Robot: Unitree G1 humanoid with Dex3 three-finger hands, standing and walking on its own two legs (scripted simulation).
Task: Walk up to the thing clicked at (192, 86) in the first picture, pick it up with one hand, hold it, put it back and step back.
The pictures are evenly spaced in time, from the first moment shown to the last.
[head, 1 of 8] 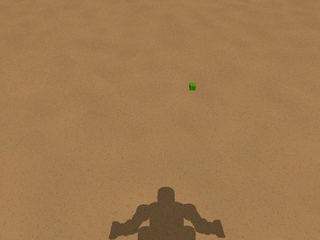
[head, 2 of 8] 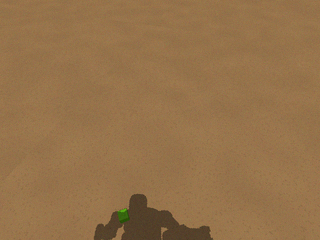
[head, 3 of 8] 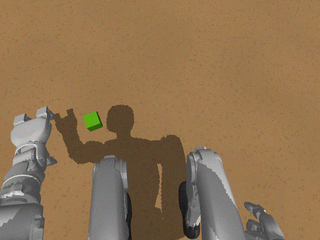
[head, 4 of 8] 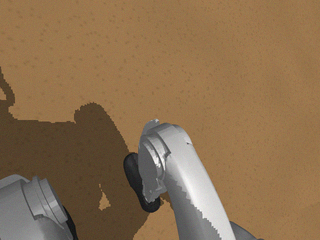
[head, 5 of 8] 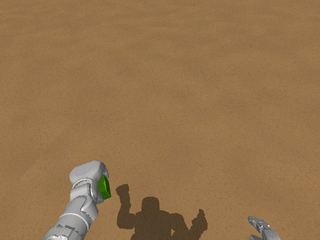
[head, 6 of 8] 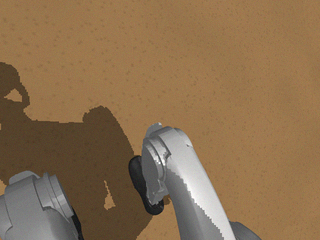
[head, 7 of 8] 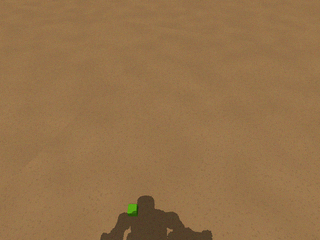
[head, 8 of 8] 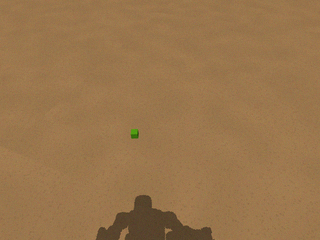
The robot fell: no
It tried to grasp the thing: yes
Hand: left
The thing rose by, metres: 0.67
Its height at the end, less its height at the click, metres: +0.00
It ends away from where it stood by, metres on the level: 0.01
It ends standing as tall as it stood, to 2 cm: yes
